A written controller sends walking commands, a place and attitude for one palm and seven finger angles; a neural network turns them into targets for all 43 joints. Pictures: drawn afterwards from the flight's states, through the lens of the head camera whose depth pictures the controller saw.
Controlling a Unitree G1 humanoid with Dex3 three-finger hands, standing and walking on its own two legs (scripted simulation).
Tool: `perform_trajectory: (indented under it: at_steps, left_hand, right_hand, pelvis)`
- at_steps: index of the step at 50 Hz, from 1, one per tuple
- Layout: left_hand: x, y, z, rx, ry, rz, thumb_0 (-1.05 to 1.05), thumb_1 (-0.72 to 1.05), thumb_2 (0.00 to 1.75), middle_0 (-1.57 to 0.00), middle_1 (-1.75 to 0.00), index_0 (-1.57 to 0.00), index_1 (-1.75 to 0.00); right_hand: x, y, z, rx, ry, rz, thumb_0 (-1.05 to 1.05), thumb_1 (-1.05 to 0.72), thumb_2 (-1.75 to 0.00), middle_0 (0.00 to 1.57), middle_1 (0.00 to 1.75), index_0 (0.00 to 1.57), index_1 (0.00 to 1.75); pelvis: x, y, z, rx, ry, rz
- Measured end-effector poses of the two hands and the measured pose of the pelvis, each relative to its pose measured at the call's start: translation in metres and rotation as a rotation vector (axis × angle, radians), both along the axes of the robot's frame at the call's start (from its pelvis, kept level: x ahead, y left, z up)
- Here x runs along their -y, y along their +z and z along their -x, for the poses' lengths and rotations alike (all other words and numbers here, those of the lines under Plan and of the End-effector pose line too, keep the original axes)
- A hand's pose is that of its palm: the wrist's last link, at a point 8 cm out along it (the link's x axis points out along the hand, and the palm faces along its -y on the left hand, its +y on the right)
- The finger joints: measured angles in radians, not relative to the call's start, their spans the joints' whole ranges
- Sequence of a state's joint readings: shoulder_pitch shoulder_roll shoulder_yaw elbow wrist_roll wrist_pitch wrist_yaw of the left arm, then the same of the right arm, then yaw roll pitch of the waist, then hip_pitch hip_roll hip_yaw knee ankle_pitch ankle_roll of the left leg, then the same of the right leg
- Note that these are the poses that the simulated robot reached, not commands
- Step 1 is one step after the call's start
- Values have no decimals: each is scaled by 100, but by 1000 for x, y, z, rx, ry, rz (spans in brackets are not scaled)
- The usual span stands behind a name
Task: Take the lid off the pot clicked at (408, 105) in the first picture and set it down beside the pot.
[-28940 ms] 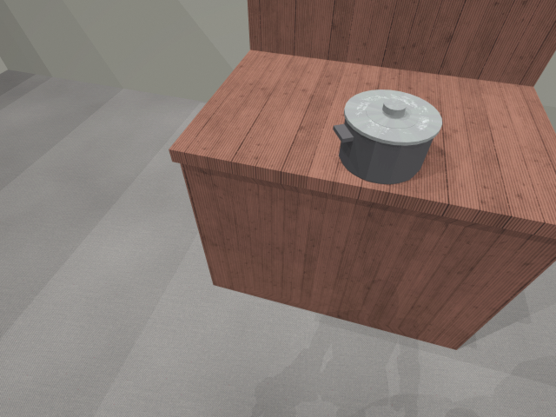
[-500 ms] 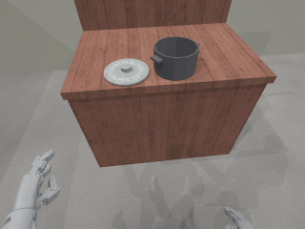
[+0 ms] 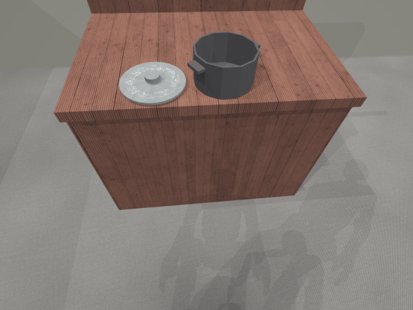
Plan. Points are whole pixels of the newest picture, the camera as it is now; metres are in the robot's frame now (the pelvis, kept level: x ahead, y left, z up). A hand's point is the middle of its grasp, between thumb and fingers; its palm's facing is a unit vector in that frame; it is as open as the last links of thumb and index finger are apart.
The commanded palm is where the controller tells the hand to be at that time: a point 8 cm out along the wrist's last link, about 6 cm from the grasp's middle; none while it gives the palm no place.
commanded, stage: stop stepping back and stand still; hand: left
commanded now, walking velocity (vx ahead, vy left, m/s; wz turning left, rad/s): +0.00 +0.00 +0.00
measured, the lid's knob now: (152, 76) +0.74 +0.21 -0.01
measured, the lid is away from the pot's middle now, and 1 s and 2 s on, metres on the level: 0.23 0.23 0.23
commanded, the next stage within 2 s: let the arm hang, fingers relaxed in 0.18 s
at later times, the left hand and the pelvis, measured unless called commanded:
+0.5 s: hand out of the picture +0.03 +0.17 -0.18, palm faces +0.04 -0.98 -0.19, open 7.3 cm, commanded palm none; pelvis +0.02 +0.00 +0.00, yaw -1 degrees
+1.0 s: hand out of the picture +0.02 +0.16 -0.18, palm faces +0.04 -0.98 -0.18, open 7.4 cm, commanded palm none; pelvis +0.02 +0.00 +0.00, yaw -1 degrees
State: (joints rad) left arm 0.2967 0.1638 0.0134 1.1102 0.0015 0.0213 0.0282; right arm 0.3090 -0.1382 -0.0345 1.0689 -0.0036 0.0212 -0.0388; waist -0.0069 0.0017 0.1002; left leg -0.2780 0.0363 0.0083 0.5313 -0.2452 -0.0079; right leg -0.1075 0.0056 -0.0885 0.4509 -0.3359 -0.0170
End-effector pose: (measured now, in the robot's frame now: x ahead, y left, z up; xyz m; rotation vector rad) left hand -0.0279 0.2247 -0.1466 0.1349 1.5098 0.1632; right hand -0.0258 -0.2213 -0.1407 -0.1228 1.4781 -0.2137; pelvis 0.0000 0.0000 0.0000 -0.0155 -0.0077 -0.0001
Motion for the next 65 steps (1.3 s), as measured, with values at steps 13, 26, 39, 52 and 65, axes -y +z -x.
perform_trajectory:
  at_steps: [13,26,39,52,65]
  left_hand:
    - [8,0,-51,115,-12,-13,2,94,90,-20,-30,-20,-30]
    - [10,-1,-50,93,-4,-3,1,92,90,-20,-30,-20,-30]
    - [16,-1,-42,68,3,13,1,92,90,-20,-30,-20,-30]
    - [15,-1,-41,73,3,10,1,91,90,-20,-30,-20,-30]
    - [15,1,-38,76,5,8,1,91,90,-20,-30,-20,-30]
  right_hand:
    - [-8,-7,-16,29,-22,-29,2,-93,-90,20,30,21,30]
    - [-2,-4,-29,42,-17,-7,1,-92,-90,20,30,20,30]
    - [-2,-2,-33,45,-15,0,1,-93,-90,20,30,20,30]
    - [-6,-3,-26,34,-20,-10,1,-92,-90,20,30,20,30]
    - [-11,-4,-17,22,-27,-26,1,-92,-90,20,30,20,30]
  pelvis:
    - [3,0,-10,19,-5,-9]
    - [3,1,-17,15,-11,-13]
    - [2,2,-19,17,-15,-14]
    - [2,2,-18,20,-14,-14]
    - [2,3,-16,22,-13,-15]
